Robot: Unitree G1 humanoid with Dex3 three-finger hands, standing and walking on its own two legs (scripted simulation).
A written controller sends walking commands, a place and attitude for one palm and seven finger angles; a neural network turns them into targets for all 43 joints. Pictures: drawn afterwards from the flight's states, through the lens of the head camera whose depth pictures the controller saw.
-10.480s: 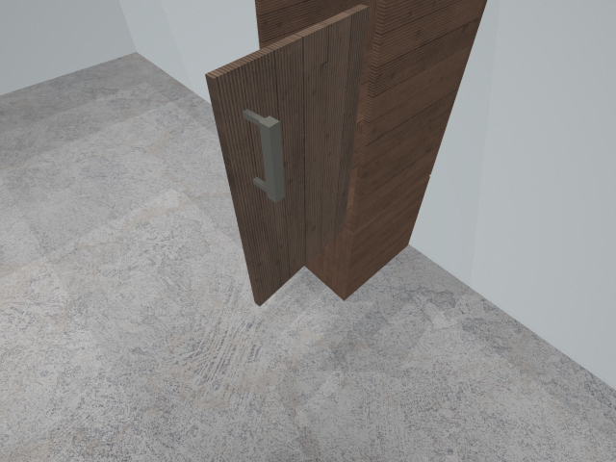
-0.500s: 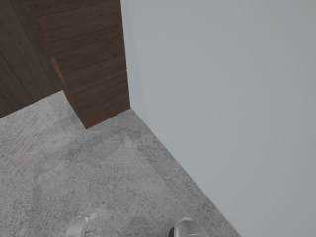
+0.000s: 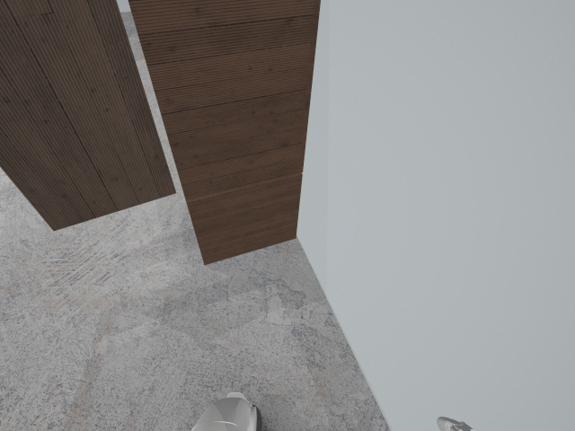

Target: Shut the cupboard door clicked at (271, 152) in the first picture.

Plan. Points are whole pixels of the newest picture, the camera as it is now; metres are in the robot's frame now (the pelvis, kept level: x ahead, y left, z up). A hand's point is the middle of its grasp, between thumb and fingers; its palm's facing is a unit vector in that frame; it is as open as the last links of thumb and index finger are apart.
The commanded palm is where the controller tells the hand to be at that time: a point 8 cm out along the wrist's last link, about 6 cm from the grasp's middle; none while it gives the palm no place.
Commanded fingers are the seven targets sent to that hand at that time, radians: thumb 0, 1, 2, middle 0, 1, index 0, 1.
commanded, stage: turn to face it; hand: left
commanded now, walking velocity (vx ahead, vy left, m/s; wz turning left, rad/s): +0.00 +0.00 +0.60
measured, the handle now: out of the picture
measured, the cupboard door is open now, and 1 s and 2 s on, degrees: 96 96 96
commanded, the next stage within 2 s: take the last steps up to it in 0.78 s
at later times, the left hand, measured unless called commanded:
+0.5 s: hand (162, 363) +0.23 +0.23 -0.15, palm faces +0.22 -0.95 -0.22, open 7.4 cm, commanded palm none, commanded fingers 0.00 0.90 0.90 -0.20 -0.30 -0.20 -0.30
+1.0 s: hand out of the picture +0.08 +0.16 -0.17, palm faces +0.47 -0.85 -0.24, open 7.3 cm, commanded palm none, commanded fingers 0.00 0.90 0.90 -0.20 -0.30 -0.20 -0.30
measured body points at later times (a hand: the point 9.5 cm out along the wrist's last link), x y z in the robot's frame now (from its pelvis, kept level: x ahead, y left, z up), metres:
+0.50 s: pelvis +0.13 +0.00 +0.01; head +0.17 +0.03 +0.45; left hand +0.22 +0.28 -0.13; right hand +0.22 -0.23 -0.13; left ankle +0.14 +0.09 -0.73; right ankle +0.17 -0.15 -0.68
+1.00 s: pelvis +0.17 -0.02 +0.00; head +0.21 +0.01 +0.45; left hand +0.06 +0.20 -0.15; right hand +0.38 -0.20 -0.14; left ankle +0.13 +0.09 -0.72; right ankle +0.17 -0.14 -0.73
